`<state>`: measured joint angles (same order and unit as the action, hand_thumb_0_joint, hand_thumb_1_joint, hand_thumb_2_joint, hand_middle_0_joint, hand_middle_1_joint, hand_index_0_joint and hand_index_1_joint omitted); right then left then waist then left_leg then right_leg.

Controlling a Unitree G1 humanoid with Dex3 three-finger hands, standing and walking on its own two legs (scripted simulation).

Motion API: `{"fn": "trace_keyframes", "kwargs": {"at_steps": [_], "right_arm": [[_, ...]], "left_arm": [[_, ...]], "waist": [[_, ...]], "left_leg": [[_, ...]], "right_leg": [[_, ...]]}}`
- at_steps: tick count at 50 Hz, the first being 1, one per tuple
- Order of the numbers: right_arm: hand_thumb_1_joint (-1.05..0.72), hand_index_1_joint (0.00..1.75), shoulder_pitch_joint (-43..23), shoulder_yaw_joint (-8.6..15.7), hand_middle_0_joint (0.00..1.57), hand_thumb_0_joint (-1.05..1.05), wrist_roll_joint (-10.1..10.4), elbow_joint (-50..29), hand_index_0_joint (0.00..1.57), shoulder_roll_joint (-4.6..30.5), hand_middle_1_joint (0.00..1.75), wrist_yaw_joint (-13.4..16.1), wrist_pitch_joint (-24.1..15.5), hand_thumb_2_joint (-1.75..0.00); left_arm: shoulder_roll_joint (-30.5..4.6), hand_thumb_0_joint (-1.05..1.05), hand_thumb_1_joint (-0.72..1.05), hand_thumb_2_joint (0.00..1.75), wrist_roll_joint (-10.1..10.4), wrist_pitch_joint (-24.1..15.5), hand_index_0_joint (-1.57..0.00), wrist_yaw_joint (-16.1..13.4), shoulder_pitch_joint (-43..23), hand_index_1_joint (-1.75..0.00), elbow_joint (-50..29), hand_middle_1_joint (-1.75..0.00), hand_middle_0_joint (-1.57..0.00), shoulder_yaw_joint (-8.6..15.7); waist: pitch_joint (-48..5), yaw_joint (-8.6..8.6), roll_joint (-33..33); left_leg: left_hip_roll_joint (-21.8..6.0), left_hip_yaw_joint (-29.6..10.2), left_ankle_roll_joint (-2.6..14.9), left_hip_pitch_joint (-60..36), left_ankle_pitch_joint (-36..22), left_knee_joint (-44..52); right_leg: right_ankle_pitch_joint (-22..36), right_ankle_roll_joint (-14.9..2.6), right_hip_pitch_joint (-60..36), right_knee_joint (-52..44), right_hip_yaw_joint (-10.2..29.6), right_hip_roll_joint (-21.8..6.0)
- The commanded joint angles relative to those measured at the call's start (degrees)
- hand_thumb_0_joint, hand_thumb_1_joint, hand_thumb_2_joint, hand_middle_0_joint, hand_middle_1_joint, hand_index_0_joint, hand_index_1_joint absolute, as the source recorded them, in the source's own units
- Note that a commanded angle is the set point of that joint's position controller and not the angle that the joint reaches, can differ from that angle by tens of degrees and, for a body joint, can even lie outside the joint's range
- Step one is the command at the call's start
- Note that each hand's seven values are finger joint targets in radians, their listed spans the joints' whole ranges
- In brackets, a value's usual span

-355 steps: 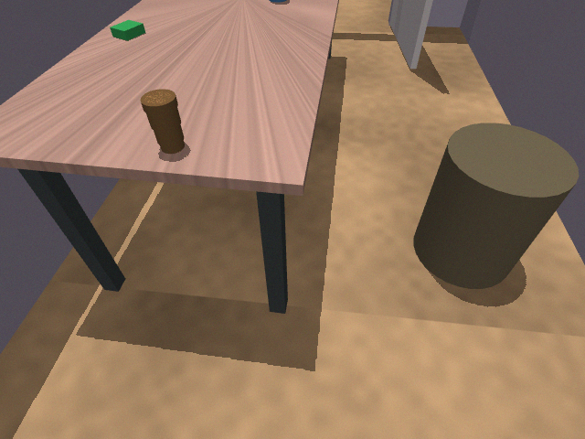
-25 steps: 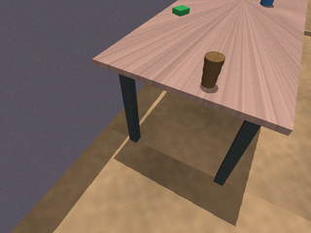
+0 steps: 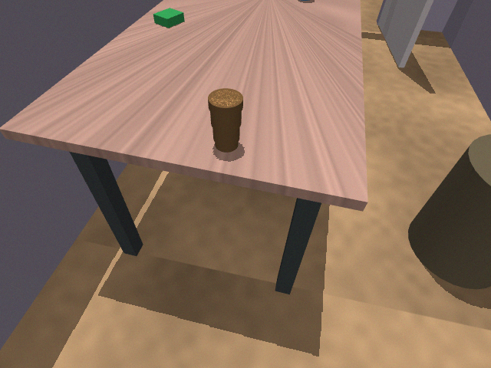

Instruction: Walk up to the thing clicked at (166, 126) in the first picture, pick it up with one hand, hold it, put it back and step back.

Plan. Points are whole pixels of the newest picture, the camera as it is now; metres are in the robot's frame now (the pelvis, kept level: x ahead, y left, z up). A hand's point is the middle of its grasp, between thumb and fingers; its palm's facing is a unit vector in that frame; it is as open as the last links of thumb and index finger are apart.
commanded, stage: walk up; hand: left
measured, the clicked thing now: (226, 122) +0.61 +0.08 +0.05
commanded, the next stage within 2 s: none
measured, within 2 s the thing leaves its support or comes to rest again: neither
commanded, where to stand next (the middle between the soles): +0.17 -0.04 m, yaw -12 degrees
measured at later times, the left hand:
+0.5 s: hand (169, 300) +0.28 +0.17 -0.12, palm faces -0.23 -0.88 -0.41, open 7.4 cm
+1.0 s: hand (154, 336) +0.22 +0.19 -0.14, palm faces -0.25 -0.88 -0.41, open 7.4 cm
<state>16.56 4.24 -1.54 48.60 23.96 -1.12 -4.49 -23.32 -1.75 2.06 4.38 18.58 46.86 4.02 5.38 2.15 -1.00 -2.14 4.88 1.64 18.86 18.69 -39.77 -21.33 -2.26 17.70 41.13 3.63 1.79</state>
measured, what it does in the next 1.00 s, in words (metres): walks ahead: right foot, then left foot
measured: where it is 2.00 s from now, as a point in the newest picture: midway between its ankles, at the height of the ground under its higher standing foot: outside the picture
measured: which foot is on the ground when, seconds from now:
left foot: down 0.00-0.34, up 0.36-0.60, down 0.62-1.00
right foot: down 0.00-0.00, up 0.02-0.30, down 0.32-0.66, up 0.68-0.82, down 0.84-1.00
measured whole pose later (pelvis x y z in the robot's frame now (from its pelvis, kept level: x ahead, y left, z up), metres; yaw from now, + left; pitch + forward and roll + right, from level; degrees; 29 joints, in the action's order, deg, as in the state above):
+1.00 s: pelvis +0.10 -0.06 +0.00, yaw -15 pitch -2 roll +0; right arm 7.9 2.3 0.1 53.6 23.8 0.2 1.0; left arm -21.1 -1.1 -1.5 -0.5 11.1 55.9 1.6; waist 7.2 0.7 1.9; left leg -2.6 -2.0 1.6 19.7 28.2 -45.9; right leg -20.7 -2.0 18.6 41.6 1.7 2.4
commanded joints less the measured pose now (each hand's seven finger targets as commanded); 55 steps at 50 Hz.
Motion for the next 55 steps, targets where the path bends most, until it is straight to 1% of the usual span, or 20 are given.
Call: {"fn": "trace_keyframes", "kwargs": {"at_steps": [1,4,8,10,13,15,17,18,22,25,30,32,34,37,41,43,44,50,53,55], "right_arm": [[-0.90,0.30,6.2,6.9,0.20,0.00,-0.2,-4.0,0.20,23.2,0.30,3.1,-2.2,-0.90],[-0.90,0.30,1.0,4.4,0.20,0.00,0.2,-5.3,0.20,16.1,0.30,2.7,-2.8,-0.90],[-0.90,0.30,4.6,3.7,0.20,0.00,-0.4,-4.6,0.20,14.3,0.30,2.0,-2.7,-0.90],[-0.90,0.30,3.6,3.4,0.20,0.00,-0.4,-5.7,0.20,14.3,0.30,1.6,-1.9,-0.90],[-0.90,0.30,3.1,3.5,0.20,0.00,0.3,-6.3,0.20,15.2,0.30,1.5,0.3,-0.90],[-0.90,0.30,4.3,2.0,0.20,0.00,1.2,-6.8,0.20,11.1,0.30,1.5,1.5,-0.90],[-0.90,0.30,7.4,0.6,0.20,0.00,1.9,-7.7,0.20,8.0,0.30,1.9,2.7,-0.90],[-0.90,0.30,4.7,2.0,0.20,0.00,1.4,-6.2,0.20,11.7,0.30,2.7,3.6,-0.90],[-0.90,0.30,7.9,1.2,0.20,0.00,1.5,-1.6,0.20,10.8,0.30,2.7,3.5,-0.90],[-0.90,0.30,5.3,1.1,0.20,0.00,1.1,-1.0,0.20,10.2,0.30,2.5,3.8,-0.90],[-0.90,0.30,5.1,2.3,0.20,0.00,0.5,0.8,0.20,11.0,0.30,2.4,3.7,-0.90],[-0.90,0.30,0.4,3.6,0.20,0.00,0.3,-0.8,0.20,16.8,0.30,2.1,3.4,-0.90],[-0.90,0.30,-5.9,3.7,0.20,0.00,0.0,-2.2,0.20,16.9,0.30,1.5,2.9,-0.90],[-0.90,0.30,-6.9,2.5,0.20,0.00,-0.1,-2.2,0.20,13.9,0.30,2.2,2.6,-0.90],[-0.90,0.30,-8.9,1.0,0.20,0.00,0.5,-2.2,0.20,11.7,0.30,1.7,3.6,-0.90],[-0.90,0.30,-6.5,-0.5,0.20,0.00,1.3,-2.4,0.20,6.9,0.30,1.7,4.1,-0.90],[-0.90,0.30,-8.2,0.8,0.20,0.00,1.2,-1.1,0.20,10.3,0.30,2.5,4.5,-0.90],[-0.90,0.30,-6.5,-0.1,0.20,0.00,1.8,3.5,0.20,8.7,0.30,2.0,3.1,-0.90],[-0.90,0.30,-7.1,0.5,0.20,0.00,0.9,5.0,0.20,10.6,0.30,1.9,2.3,-0.90],[-0.90,0.30,-12.0,0.0,0.20,0.00,1.4,4.9,0.20,11.2,0.30,1.3,2.4,-0.90]], "left_arm": [[-13.0,0.00,0.90,0.90,-0.4,-1.4,-0.20,-1.9,-3.6,-0.30,-6.9,-0.30,-0.20,3.2],[-14.0,0.00,0.90,0.90,0.4,-2.0,-0.20,-1.0,0.4,-0.30,-2.7,-0.30,-0.20,4.4],[-10.3,0.00,0.90,0.90,0.9,-2.7,-0.20,-0.6,-4.9,-0.30,-3.7,-0.30,-0.20,3.1],[-8.0,0.00,0.90,0.90,1.3,-2.9,-0.20,-0.7,-5.8,-0.30,-4.5,-0.30,-0.20,2.4],[-8.2,0.00,0.90,0.90,1.2,-3.1,-0.20,-1.5,-5.4,-0.30,-3.3,-0.30,-0.20,2.2],[-11.9,0.00,0.90,0.90,1.0,-4.0,-0.20,-2.6,1.1,-0.30,-0.4,-0.30,-0.20,3.6],[-18.7,0.00,0.90,0.90,1.3,-4.6,-0.20,-4.0,2.2,-0.30,-3.0,-0.30,-0.20,4.6],[-18.1,0.00,0.90,0.90,1.7,-4.4,-0.20,-4.3,-0.3,-0.30,-3.1,-0.30,-0.20,4.1],[-14.2,0.00,0.90,0.90,1.1,-4.1,-0.20,-5.5,-7.8,-0.30,-3.5,-0.30,-0.20,2.3],[-14.3,0.00,0.90,0.90,0.9,-4.1,-0.20,-5.6,-7.6,-0.30,-3.4,-0.30,-0.20,2.0],[-13.7,0.00,0.90,0.90,1.8,-2.7,-0.20,-5.7,-12.6,-0.30,-4.2,-0.30,-0.20,1.5],[-10.9,0.00,0.90,0.90,2.3,-2.3,-0.20,-5.8,-13.3,-0.30,-4.0,-0.30,-0.20,0.9],[-12.5,0.00,0.90,0.90,1.7,-2.3,-0.20,-6.2,-10.8,-0.30,-1.5,-0.30,-0.20,2.0],[-10.4,0.00,0.90,0.90,2.1,-2.7,-0.20,-5.5,-9.7,-0.30,0.6,-0.30,-0.20,2.0],[-8.9,0.00,0.90,0.90,1.2,-4.3,-0.20,-5.4,-4.9,-0.30,4.5,-0.30,-0.20,2.0],[-15.7,0.00,0.90,0.90,0.1,-5.5,-0.20,-5.9,-10.0,-0.30,2.8,-0.30,-0.20,2.7],[-17.5,0.00,0.90,0.90,0.4,-5.6,-0.20,-5.8,-10.5,-0.30,2.8,-0.30,-0.20,2.7],[-12.0,0.00,0.90,0.90,1.0,-5.7,-0.20,-5.8,-11.7,-0.30,4.5,-0.30,-0.20,0.9],[-9.7,0.00,0.90,0.90,1.9,-4.9,-0.20,-5.4,-12.9,-0.30,4.7,-0.30,-0.20,0.2],[-10.2,0.00,0.90,0.90,1.6,-4.5,-0.20,-5.4,-12.5,-0.30,7.3,-0.30,-0.20,0.1]], "waist": [[1.4,-5.23,7.4],[4.1,-0.93,7.4],[2.7,-3.74,10.2],[0.0,-3.17,12.4],[-4.8,-3.10,11.6],[-9.7,0.85,-0.1],[-14.0,0.89,-12.3],[-11.6,0.70,-6.9],[-7.7,-3.21,-8.8],[-7.7,-2.24,-9.6],[-8.0,-4.98,-8.0],[-5.2,-4.41,7.5],[-3.3,-2.32,11.2],[-3.7,-1.53,10.1],[-9.1,0.66,10.1],[-8.4,-2.12,-4.8],[-8.0,-1.10,-5.2],[-9.1,-2.85,-7.9],[-10.3,-3.08,-1.8],[-7.9,-1.12,0.4]], "left_leg": [[-27.9,-45.4,7.81,-12.3,28.5,33.2],[-18.8,-23.2,7.84,-10.0,11.0,28.1],[-14.9,-5.6,8.42,-11.9,-30.6,20.1],[-13.5,-0.3,7.65,-10.7,-39.1,15.2],[-11.7,1.2,5.95,-9.4,-31.1,7.2],[-7.7,3.5,3.46,-2.4,-18.6,-9.8],[0.2,-2.2,-0.33,11.2,14.9,-27.1],[-2.4,-6.9,-0.74,9.6,17.5,-30.4],[-3.9,-6.0,-1.01,6.7,11.7,-19.6],[-2.5,-4.2,-1.02,3.4,10.9,-12.9],[-0.2,-4.4,0.94,-7.2,-1.3,0.3],[-13.6,-24.6,8.28,-0.7,1.6,15.1],[-21.8,-29.7,15.78,4.3,-5.9,17.4],[-15.3,-17.9,11.68,0.7,-19.7,10.9],[-10.2,-10.6,5.16,-1.5,-19.1,-0.5],[-2.1,-5.8,-0.78,10.1,1.8,-7.4],[-2.2,-8.8,-0.09,4.4,14.7,-11.4],[-0.3,-6.3,-0.26,-1.4,3.9,1.5],[-5.4,-13.5,2.06,-12.9,-15.1,11.6],[-7.1,-14.2,3.53,-6.8,-7.2,11.4]], "right_leg": [[-7.3,-0.65,27.5,23.6,11.1,0.5],[1.9,1.62,20.6,21.2,7.8,-3.0],[2.5,2.60,14.1,10.2,0.8,-4.2],[3.9,1.53,6.7,2.2,-3.5,-4.2],[10.1,0.69,-2.1,-7.2,-7.4,-0.5],[18.5,-0.25,-15.1,-12.5,-5.6,-0.3],[21.9,-12.09,-18.3,-19.2,30.4,-22.7],[20.2,-15.30,-12.9,-18.1,30.6,-22.9],[26.7,-10.60,-3.4,-11.5,13.3,-12.9],[34.8,-11.22,-0.7,-9.6,13.4,-13.1],[21.0,-7.59,10.6,-5.5,14.8,-12.2],[1.1,-1.11,12.8,7.4,5.6,-0.3],[-12.7,0.82,8.0,21.4,0.9,1.5],[-11.0,0.30,8.0,18.4,0.4,0.7],[4.5,0.06,-7.2,-12.2,-2.3,0.0],[13.4,-7.60,-10.3,-16.8,26.8,-17.1],[19.7,-13.14,-2.9,-15.3,29.5,-20.8],[37.3,-6.58,-7.8,-9.9,12.0,-12.1],[21.6,-1.43,1.7,-9.2,7.3,-8.6],[4.7,-0.36,-2.2,-13.6,5.2,-5.8]]}}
